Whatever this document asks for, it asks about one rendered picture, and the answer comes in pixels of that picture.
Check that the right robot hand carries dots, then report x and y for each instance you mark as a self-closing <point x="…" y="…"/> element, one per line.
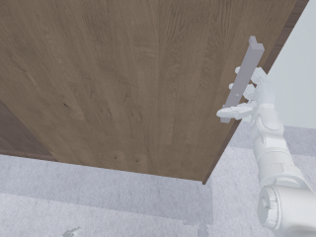
<point x="264" y="96"/>

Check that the handle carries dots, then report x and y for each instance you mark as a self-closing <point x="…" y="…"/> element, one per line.
<point x="245" y="73"/>

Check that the wardrobe door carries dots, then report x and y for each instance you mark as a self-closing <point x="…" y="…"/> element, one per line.
<point x="130" y="85"/>
<point x="14" y="136"/>

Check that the robot right upper arm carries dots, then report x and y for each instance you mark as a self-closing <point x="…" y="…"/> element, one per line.
<point x="287" y="211"/>

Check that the left robot hand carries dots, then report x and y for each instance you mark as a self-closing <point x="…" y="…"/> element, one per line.
<point x="72" y="233"/>

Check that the robot right forearm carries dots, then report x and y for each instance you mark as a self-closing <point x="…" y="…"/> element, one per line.
<point x="271" y="153"/>

